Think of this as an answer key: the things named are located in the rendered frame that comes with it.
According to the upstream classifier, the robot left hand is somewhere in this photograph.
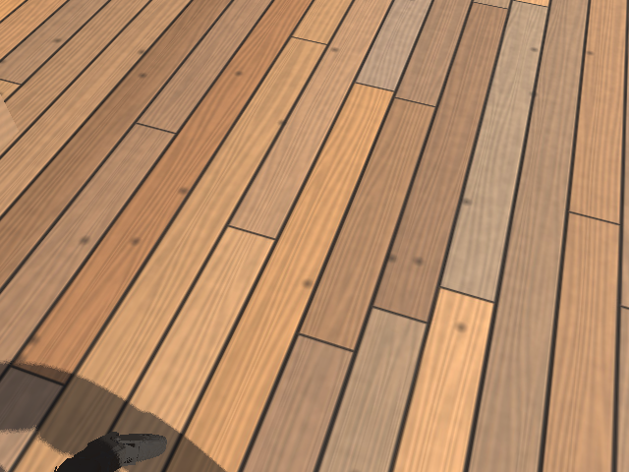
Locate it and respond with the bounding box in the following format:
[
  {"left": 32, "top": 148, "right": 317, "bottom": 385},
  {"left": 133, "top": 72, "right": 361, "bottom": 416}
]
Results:
[{"left": 54, "top": 432, "right": 167, "bottom": 472}]

